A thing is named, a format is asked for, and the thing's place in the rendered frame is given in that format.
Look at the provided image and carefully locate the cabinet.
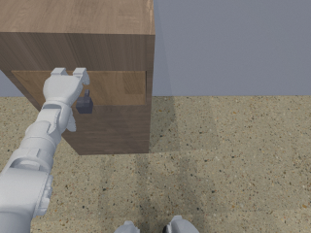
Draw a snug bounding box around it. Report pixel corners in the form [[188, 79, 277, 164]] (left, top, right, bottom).
[[0, 0, 156, 155]]

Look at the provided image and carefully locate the robot left shin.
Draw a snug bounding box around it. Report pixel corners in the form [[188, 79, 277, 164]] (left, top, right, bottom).
[[123, 220, 134, 226]]

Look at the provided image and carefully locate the right robot thigh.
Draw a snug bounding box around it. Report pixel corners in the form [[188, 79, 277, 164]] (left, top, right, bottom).
[[166, 219, 199, 233]]

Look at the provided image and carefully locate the handle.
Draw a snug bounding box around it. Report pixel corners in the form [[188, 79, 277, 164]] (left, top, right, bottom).
[[76, 89, 93, 114]]

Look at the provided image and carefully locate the left robot upper arm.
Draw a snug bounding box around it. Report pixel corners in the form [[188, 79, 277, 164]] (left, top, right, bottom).
[[0, 167, 53, 233]]

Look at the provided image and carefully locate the left robot hand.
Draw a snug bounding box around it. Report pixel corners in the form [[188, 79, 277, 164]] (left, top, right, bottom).
[[43, 67, 90, 132]]

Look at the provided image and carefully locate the left robot forearm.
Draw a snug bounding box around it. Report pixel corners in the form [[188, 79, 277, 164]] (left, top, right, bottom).
[[0, 100, 71, 182]]

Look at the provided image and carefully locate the drawer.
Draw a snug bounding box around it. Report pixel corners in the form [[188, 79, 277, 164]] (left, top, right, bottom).
[[11, 70, 146, 106]]

